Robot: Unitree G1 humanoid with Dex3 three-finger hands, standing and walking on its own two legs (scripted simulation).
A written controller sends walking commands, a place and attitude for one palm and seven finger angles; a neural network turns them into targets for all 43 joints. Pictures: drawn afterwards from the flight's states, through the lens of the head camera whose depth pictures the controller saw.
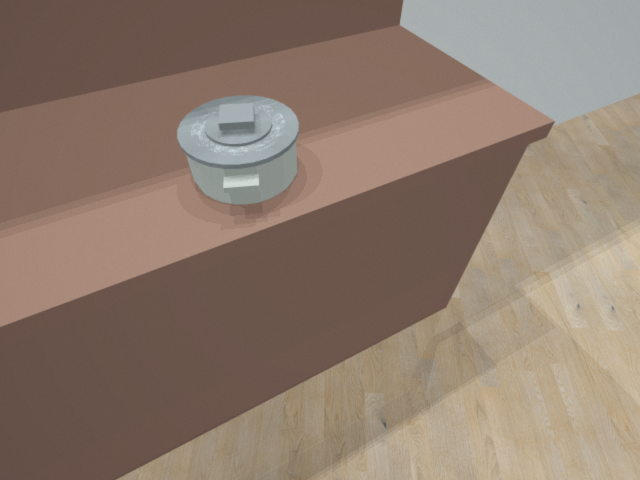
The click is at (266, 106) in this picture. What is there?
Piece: lid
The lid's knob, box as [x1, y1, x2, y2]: [218, 103, 254, 130]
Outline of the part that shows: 253,104 241,103 220,105 218,122 220,130 254,127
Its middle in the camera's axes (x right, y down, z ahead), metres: -0.13 -0.19 +0.61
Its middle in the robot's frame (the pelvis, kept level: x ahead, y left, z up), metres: +0.60 +0.17 +0.13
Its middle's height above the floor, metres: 0.91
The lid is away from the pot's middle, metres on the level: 0.00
